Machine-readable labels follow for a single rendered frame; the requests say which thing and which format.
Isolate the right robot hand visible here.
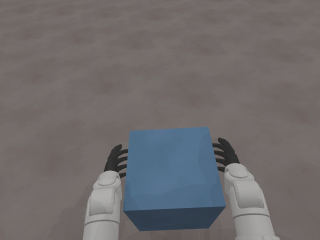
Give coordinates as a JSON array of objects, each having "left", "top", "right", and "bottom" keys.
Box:
[{"left": 212, "top": 137, "right": 240, "bottom": 173}]

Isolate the right robot forearm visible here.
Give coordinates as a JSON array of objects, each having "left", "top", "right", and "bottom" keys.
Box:
[{"left": 224, "top": 163, "right": 280, "bottom": 240}]

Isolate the carton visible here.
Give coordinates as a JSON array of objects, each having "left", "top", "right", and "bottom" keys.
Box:
[{"left": 123, "top": 126, "right": 226, "bottom": 231}]

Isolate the left robot forearm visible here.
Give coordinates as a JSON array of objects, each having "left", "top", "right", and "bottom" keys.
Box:
[{"left": 82, "top": 170, "right": 123, "bottom": 240}]

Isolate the left robot hand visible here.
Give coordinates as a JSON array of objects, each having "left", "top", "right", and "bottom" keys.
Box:
[{"left": 104, "top": 144, "right": 128, "bottom": 178}]

